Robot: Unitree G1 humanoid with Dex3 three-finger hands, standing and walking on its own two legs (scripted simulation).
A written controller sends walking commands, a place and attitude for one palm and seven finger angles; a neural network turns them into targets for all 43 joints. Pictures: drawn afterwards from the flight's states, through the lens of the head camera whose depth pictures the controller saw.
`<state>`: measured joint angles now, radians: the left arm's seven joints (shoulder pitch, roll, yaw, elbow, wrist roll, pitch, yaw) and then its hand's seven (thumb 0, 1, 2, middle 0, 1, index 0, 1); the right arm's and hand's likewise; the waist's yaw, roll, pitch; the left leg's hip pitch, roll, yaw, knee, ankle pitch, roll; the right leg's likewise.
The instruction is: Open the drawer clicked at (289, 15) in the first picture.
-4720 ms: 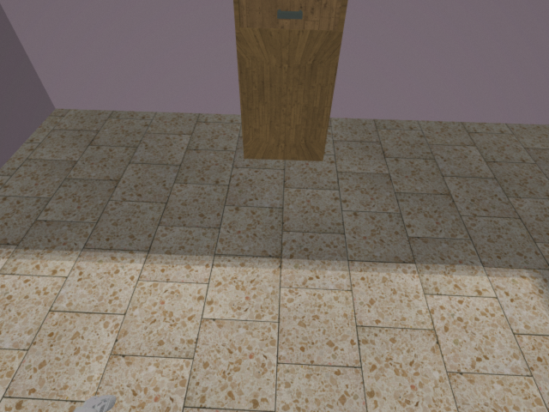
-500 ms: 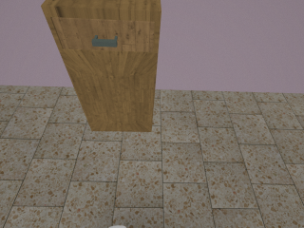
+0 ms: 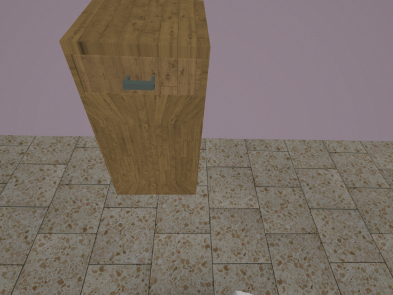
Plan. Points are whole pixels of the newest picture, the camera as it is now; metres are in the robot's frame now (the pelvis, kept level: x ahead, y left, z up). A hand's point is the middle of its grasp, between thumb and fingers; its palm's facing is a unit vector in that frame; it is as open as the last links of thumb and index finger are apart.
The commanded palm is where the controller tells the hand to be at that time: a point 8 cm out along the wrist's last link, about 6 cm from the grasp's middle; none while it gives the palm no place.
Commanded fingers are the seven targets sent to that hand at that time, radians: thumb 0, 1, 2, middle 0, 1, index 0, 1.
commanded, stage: take the last steps up to it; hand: left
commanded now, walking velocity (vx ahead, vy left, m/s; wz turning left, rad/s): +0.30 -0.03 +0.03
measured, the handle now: (139, 81) +0.76 +0.21 +0.01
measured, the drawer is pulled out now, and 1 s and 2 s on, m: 0.00 0.00 0.00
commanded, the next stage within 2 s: come to a stop and stand still in 0.62 s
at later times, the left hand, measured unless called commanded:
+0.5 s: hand out of the picture +0.10 +0.14 -0.18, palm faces +0.11 -0.98 -0.18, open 7.3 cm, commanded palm none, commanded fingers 0.00 0.90 0.90 -0.20 -0.30 -0.20 -0.30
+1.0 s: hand (133, 234) +0.31 +0.17 -0.18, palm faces +0.05 -0.97 -0.24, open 7.3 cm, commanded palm none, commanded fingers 0.00 0.90 0.90 -0.20 -0.30 -0.20 -0.30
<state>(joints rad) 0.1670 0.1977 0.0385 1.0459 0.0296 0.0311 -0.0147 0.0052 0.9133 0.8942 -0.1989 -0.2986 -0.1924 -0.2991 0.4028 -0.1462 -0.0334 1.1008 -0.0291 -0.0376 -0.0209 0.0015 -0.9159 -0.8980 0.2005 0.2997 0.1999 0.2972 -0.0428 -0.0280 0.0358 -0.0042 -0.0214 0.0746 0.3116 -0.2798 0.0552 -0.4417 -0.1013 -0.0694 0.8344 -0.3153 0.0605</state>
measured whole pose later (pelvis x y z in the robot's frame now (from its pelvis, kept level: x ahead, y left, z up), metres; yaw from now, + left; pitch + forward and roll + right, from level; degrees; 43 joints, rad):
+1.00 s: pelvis +0.27 -0.02 -0.01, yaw +2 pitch -2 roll +2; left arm 0.20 0.20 0.04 1.05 0.03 0.01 0.03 0.01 0.93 0.89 -0.20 -0.30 -0.19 -0.30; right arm 0.26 -0.12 -0.04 1.09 -0.02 0.01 -0.03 0.00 -0.92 -0.90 0.20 0.30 0.20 0.30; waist -0.01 -0.03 0.07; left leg -0.14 0.04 0.16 0.52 -0.34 -0.01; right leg -0.31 -0.06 -0.07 0.57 -0.18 0.01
